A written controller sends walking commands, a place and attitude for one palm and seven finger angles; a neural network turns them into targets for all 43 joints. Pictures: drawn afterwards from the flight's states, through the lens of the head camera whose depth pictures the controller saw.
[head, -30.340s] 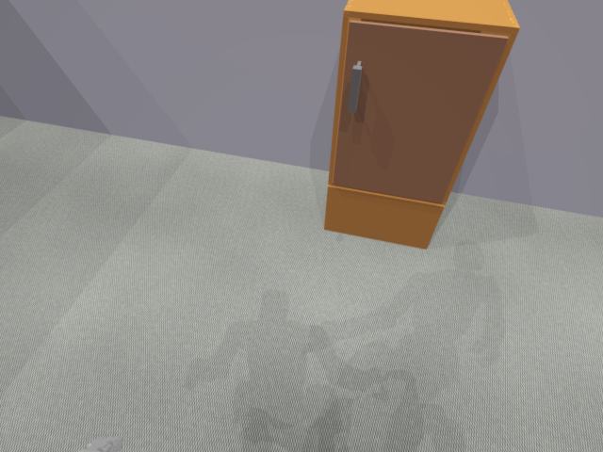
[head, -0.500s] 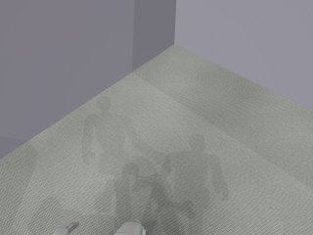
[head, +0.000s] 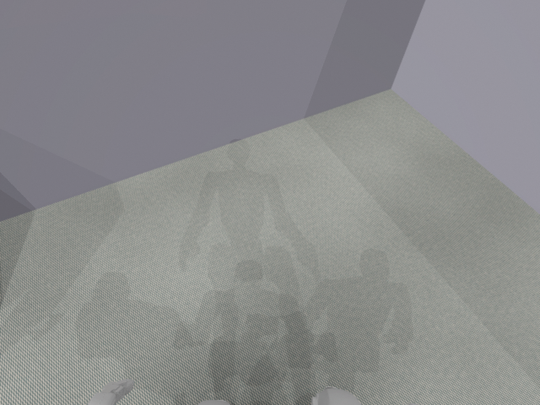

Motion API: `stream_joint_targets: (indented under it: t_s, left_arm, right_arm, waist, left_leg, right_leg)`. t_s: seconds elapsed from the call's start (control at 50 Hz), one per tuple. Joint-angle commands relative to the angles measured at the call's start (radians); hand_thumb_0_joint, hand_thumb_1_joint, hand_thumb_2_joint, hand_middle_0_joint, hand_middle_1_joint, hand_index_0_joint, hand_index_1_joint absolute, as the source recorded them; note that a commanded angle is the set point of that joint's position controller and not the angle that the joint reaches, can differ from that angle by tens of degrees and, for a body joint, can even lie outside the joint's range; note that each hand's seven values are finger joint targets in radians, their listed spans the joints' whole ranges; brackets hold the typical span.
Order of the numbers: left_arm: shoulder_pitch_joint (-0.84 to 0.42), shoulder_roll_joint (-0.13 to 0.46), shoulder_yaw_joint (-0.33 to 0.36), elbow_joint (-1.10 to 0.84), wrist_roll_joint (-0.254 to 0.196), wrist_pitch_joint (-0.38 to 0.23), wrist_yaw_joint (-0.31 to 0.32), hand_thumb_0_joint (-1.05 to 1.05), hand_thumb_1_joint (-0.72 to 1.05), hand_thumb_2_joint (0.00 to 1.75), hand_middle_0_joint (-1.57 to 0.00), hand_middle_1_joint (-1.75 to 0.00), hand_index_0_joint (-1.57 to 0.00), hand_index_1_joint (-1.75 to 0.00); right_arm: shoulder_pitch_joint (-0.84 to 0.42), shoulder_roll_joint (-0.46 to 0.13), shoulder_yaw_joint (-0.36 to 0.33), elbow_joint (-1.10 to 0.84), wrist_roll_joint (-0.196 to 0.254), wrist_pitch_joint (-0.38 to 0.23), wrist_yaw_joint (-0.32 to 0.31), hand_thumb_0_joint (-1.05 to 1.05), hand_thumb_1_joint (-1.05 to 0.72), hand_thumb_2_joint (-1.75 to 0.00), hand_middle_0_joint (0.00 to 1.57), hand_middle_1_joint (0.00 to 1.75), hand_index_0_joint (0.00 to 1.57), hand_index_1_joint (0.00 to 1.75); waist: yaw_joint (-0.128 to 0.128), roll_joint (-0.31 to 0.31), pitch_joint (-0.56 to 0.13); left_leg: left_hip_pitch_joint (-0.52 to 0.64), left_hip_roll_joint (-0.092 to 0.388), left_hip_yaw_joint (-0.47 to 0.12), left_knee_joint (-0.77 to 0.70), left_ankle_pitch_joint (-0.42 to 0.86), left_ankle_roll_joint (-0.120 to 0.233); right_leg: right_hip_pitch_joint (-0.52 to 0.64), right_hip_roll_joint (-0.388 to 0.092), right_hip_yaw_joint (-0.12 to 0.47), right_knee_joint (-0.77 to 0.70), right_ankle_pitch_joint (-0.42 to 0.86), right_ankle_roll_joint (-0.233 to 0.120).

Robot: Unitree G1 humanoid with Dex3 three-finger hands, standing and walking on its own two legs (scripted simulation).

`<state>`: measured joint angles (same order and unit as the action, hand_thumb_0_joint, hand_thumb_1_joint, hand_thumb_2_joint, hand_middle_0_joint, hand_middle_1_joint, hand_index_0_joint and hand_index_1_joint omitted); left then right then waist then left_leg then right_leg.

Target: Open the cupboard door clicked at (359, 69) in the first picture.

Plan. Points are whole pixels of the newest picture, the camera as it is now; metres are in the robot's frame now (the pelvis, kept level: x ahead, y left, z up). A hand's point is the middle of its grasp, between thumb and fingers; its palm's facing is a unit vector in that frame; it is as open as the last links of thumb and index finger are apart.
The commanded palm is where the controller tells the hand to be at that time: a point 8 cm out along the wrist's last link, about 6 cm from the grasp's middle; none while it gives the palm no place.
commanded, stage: turn to face it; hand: left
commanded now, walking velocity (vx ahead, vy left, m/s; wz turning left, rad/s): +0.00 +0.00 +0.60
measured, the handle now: out of the picture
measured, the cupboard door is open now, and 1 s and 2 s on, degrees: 44 44 44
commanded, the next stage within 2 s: none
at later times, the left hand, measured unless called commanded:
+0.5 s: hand out of the picture -0.01 +0.18 -0.19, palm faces +0.35 -0.91 -0.21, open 7.3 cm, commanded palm none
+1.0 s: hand out of the picture -0.02 +0.14 -0.15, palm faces +0.59 -0.77 -0.25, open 7.3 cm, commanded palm none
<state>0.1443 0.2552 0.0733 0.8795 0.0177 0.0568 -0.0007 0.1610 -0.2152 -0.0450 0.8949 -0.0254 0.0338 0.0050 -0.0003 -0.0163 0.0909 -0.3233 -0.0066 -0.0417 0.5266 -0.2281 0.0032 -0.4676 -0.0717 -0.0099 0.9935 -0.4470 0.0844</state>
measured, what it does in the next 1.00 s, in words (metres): steps on the spot, turning left: right foot, then left foot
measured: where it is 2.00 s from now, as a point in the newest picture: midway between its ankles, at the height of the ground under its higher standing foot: outside the picture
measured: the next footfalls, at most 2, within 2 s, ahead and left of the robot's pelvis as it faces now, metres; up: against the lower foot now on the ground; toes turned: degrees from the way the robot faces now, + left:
right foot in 0.12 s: +0.05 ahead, -0.16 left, +0.00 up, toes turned +3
left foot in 0.46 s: +0.02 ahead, +0.09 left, +0.00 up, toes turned +23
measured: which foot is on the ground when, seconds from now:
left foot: down 0.00-0.12, up 0.14-0.44, down 0.46-0.80, up 0.82-1.00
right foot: up 0.00-0.10, down 0.12-0.46, up 0.48-0.78, down 0.80-1.00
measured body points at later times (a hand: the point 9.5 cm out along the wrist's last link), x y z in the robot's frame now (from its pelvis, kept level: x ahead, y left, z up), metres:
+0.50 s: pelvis +0.00 -0.03 -0.01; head +0.04 +0.00 +0.43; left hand -0.03 +0.23 -0.17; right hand +0.20 -0.24 -0.14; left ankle -0.02 +0.08 -0.74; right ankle +0.01 -0.16 -0.72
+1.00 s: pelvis +0.03 -0.06 +0.00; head +0.08 -0.04 +0.45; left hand -0.05 +0.18 -0.13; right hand +0.26 -0.23 -0.14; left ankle -0.05 +0.04 -0.68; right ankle +0.07 -0.18 -0.73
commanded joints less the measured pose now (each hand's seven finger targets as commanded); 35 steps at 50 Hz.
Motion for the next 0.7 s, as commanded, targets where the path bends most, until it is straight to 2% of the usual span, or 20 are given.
stream_joint_targets:
  t_s: [0.0,0.04,0.06,0.08,0.1,0.14,0.16,0.2,0.28,0.32,0.38,0.4,0.42,0.44,0.46,0.48,0.52,0.56,0.62,0.68]
  left_arm:
    - [0.016,0.061,0.01,-0.089,-0.009,-0.027,0.008,0.0,0.9,0.9,-0.2,-0.3,-0.2,-0.3]
    - [0.089,0.076,0.016,-0.072,-0.008,-0.037,0.009,0.0,0.9,0.9,-0.2,-0.3,-0.2,-0.3]
    - [0.139,0.102,0.025,-0.062,-0.006,-0.045,0.014,0.0,0.9,0.9,-0.2,-0.3,-0.2,-0.3]
    - [0.167,0.191,0.045,-0.061,0.01,-0.057,0.025,0.0,0.9,0.9,-0.2,-0.3,-0.2,-0.3]
    - [0.141,0.247,0.046,-0.077,0.013,-0.055,0.031,0.0,0.9,0.9,-0.2,-0.3,-0.2,-0.3]
    - [0.026,0.151,0.026,-0.104,0.006,-0.056,0.039,0.0,0.9,0.9,-0.2,-0.3,-0.2,-0.3]
    - [0.003,0.134,0.017,-0.106,0.003,-0.055,0.037,0.0,0.9,0.9,-0.2,-0.3,-0.2,-0.3]
    - [0.001,0.113,0.01,-0.109,0.003,-0.061,0.034,0.0,0.9,0.9,-0.2,-0.3,-0.2,-0.3]
    - [0.084,0.153,0.026,-0.082,0.009,-0.062,0.034,0.0,0.9,0.9,-0.2,-0.3,-0.2,-0.3]
    - [0.121,0.174,0.033,-0.065,0.011,-0.062,0.031,0.0,0.9,0.9,-0.2,-0.3,-0.2,-0.3]
    - [0.109,0.182,0.04,-0.059,0.004,-0.06,0.024,0.0,0.9,0.9,-0.2,-0.3,-0.2,-0.3]
    - [0.083,0.176,0.04,-0.062,-0.003,-0.057,0.022,0.0,0.9,0.9,-0.2,-0.3,-0.2,-0.3]
    - [0.084,0.133,0.034,-0.083,-0.008,-0.051,0.016,0.0,0.9,0.9,-0.2,-0.3,-0.2,-0.3]
    - [0.025,0.064,0.007,-0.127,-0.009,-0.045,0.014,0.0,0.9,0.9,-0.2,-0.3,-0.2,-0.3]
    - [-0.035,0.093,0.007,-0.14,-0.002,-0.032,0.019,0.0,0.9,0.9,-0.2,-0.3,-0.2,-0.3]
    - [-0.031,0.096,0.013,-0.138,-0.001,-0.028,0.02,0.0,0.9,0.9,-0.2,-0.3,-0.2,-0.3]
    - [-0.019,0.095,0.02,-0.096,0.001,-0.022,0.013,0.0,0.9,0.9,-0.2,-0.3,-0.2,-0.3]
    - [0.017,0.087,0.019,-0.077,0.003,-0.02,0.003,0.0,0.9,0.9,-0.2,-0.3,-0.2,-0.3]
    - [0.008,0.07,0.013,-0.08,-0.004,-0.025,0.004,0.0,0.9,0.9,-0.2,-0.3,-0.2,-0.3]
    - [0.036,0.064,0.011,-0.08,-0.007,-0.029,0.006,0.0,0.9,0.9,-0.2,-0.3,-0.2,-0.3]
  right_arm:
    - [-0.01,-0.234,-0.074,-0.067,-0.005,-0.008,-0.014,0.0,-0.9,-0.9,0.2,0.3,0.2,0.3]
    - [-0.048,-0.232,-0.077,-0.078,0.002,-0.002,-0.012,0.0,-0.9,-0.9,0.2,0.3,0.2,0.3]
    - [-0.064,-0.203,-0.075,-0.09,0.008,0.0,-0.009,0.0,-0.9,-0.9,0.2,0.3,0.2,0.3]
    - [-0.053,-0.135,-0.068,-0.107,0.018,0.002,-0.004,0.0,-0.9,-0.9,0.2,0.3,0.2,0.3]
    - [-0.086,-0.128,-0.065,-0.126,0.015,0.0,0.001,0.0,-0.9,-0.9,0.2,0.3,0.2,0.3]
    - [-0.044,-0.145,-0.074,-0.1,0.006,0.012,0.009,0.0,-0.9,-0.9,0.2,0.3,0.2,0.3]
    - [-0.046,-0.133,-0.07,-0.073,0.004,0.019,0.014,0.0,-0.9,-0.9,0.2,0.3,0.2,0.3]
    - [-0.031,-0.114,-0.058,-0.067,0.008,0.023,0.021,0.0,-0.9,-0.9,0.2,0.3,0.2,0.3]
    - [-0.099,-0.075,-0.039,-0.079,0.016,0.016,0.029,0.0,-0.9,-0.9,0.2,0.3,0.2,0.3]
    - [-0.115,-0.069,-0.034,-0.084,0.018,0.009,0.029,0.0,-0.9,-0.9,0.2,0.3,0.2,0.3]
    - [-0.052,-0.092,-0.038,-0.07,0.016,0.001,0.024,0.0,-0.9,-0.9,0.2,0.3,0.2,0.3]
    - [0.01,-0.121,-0.046,-0.055,0.015,-0.005,0.023,0.0,-0.9,-0.9,0.2,0.3,0.2,0.3]
    - [0.072,-0.208,-0.068,-0.044,0.006,-0.012,0.017,0.0,-0.9,-0.9,0.2,0.3,0.2,0.3]
    - [0.145,-0.301,-0.095,-0.039,0.002,-0.01,0.009,0.0,-0.9,-0.9,0.2,0.3,0.2,0.3]
    - [0.181,-0.311,-0.093,-0.014,0.0,-0.002,-0.001,0.0,-0.9,-0.9,0.2,0.3,0.2,0.3]
    - [0.132,-0.287,-0.082,-0.029,-0.003,-0.006,-0.005,0.0,-0.9,-0.9,0.2,0.3,0.2,0.3]
    - [0.008,-0.24,-0.071,-0.064,-0.003,-0.01,-0.017,0.0,-0.9,-0.9,0.2,0.3,0.2,0.3]
    - [-0.028,-0.217,-0.061,-0.069,-0.002,-0.014,-0.018,0.0,-0.9,-0.9,0.2,0.3,0.2,0.3]
    - [-0.003,-0.231,-0.068,-0.063,-0.004,-0.014,-0.017,0.0,-0.9,-0.9,0.2,0.3,0.2,0.3]
    - [-0.026,-0.237,-0.074,-0.07,-0.005,-0.005,-0.014,0.0,-0.9,-0.9,0.2,0.3,0.2,0.3]
  waist:
    - [-0.01,0.191,-0.134]
    - [0.028,0.181,-0.136]
    - [0.055,0.095,-0.159]
    - [0.069,-0.171,-0.158]
    - [0.077,-0.334,-0.116]
    - [0.004,-0.203,-0.085]
    - [-0.009,-0.242,-0.066]
    - [-0.018,-0.243,-0.084]
    - [0.032,-0.173,-0.114]
    - [0.05,-0.191,-0.132]
    - [0.015,-0.176,-0.147]
    - [-0.028,-0.119,-0.17]
    - [-0.06,0.094,-0.22]
    - [-0.104,0.342,-0.207]
    - [-0.116,0.228,-0.202]
    - [-0.089,0.168,-0.187]
    - [-0.042,0.255,-0.111]
    - [-0.015,0.209,-0.105]
    - [-0.023,0.147,-0.143]
    - [-0.011,0.17,-0.142]
  left_leg:
    - [0.049,0.207,-0.263,-0.153,0.183,0.145]
    - [-0.045,0.17,-0.253,-0.098,0.131,0.111]
    - [-0.122,0.117,-0.229,-0.028,0.043,0.071]
    - [-0.3,-0.011,-0.093,0.19,-0.182,-0.005]
    - [-0.325,-0.058,0.007,0.476,-0.392,-0.041]
    - [-0.289,0.016,-0.037,0.673,-0.294,-0.033]
    - [-0.29,0.028,-0.006,0.707,-0.25,-0.048]
    - [-0.262,0.032,0.039,0.634,-0.221,-0.068]
    - [-0.174,0.019,0.121,0.341,-0.224,-0.074]
    - [-0.136,0.004,0.147,0.243,-0.227,-0.065]
    - [0.013,-0.008,0.158,0.048,-0.095,-0.045]
    - [0.139,0.008,0.129,-0.068,0.028,-0.031]
    - [0.311,0.171,-0.082,-0.11,0.231,0.041]
    - [0.37,0.41,-0.401,-0.148,0.583,0.184]
    - [0.319,0.442,-0.397,-0.144,0.556,0.255]
    - [0.24,0.396,-0.348,-0.181,0.294,0.241]
    - [0.102,0.286,-0.282,-0.203,0.144,0.181]
    - [0.084,0.231,-0.212,-0.2,0.136,0.143]
    - [0.106,0.223,-0.227,-0.173,0.184,0.151]
    - [0.05,0.204,-0.264,-0.153,0.153,0.145]
  right_leg:
    - [0.121,0.047,-0.023,-0.232,0.01,-0.013]
    - [0.272,0.068,-0.039,-0.407,0.127,-0.02]
    - [0.392,0.03,-0.009,-0.568,0.185,-0.029]
    - [0.502,-0.211,0.249,-0.733,0.099,-0.1]
    - [0.373,-0.425,0.438,-0.786,0.176,-0.209]
    - [0.263,-0.351,0.263,-0.736,0.253,-0.237]
    - [0.27,-0.28,0.177,-0.689,0.381,-0.217]
    - [0.315,-0.238,0.037,-0.642,0.564,-0.199]
    - [0.409,-0.255,-0.023,-0.58,0.683,-0.195]
    - [0.441,-0.271,-0.03,-0.544,0.741,-0.196]
    - [0.383,-0.27,-0.077,-0.453,0.706,-0.148]
    - [0.301,-0.258,-0.11,-0.355,0.633,-0.109]
    - [0.11,-0.174,-0.167,-0.173,0.359,-0.043]
    - [-0.131,-0.047,-0.141,0.053,-0.22,0.014]
    - [-0.149,-0.052,-0.018,0.153,-0.219,-0.006]
    - [-0.129,-0.058,0.002,0.176,-0.15,-0.015]
    - [-0.101,-0.05,0.022,0.161,-0.041,-0.011]
    - [-0.058,-0.027,0.007,0.097,0.015,-0.007]
    - [0.015,0.004,-0.009,-0.065,-0.008,-0.009]
    - [0.126,0.046,-0.032,-0.229,0.01,-0.016]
